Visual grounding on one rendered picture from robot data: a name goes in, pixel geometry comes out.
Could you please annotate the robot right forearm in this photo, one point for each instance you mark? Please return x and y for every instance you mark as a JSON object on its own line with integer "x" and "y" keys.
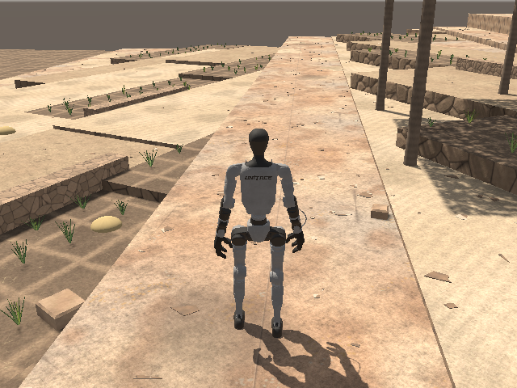
{"x": 294, "y": 217}

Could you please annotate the robot left upper arm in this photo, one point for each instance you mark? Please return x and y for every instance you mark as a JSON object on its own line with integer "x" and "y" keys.
{"x": 230, "y": 185}

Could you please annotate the humanoid robot head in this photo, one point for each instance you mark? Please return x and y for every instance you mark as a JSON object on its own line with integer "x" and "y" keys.
{"x": 258, "y": 139}

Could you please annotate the robot left forearm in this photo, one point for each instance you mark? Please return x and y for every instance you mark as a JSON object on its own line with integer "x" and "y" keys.
{"x": 223, "y": 220}

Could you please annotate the robot right upper arm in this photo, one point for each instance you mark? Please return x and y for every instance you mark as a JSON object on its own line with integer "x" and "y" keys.
{"x": 283, "y": 171}

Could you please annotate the right robot hand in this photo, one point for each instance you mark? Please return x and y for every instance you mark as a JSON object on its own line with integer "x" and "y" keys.
{"x": 299, "y": 240}

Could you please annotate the right robot thigh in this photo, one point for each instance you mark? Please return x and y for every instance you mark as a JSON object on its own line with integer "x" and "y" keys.
{"x": 277, "y": 244}

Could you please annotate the left robot hand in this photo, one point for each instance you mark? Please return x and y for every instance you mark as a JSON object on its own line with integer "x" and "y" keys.
{"x": 219, "y": 247}

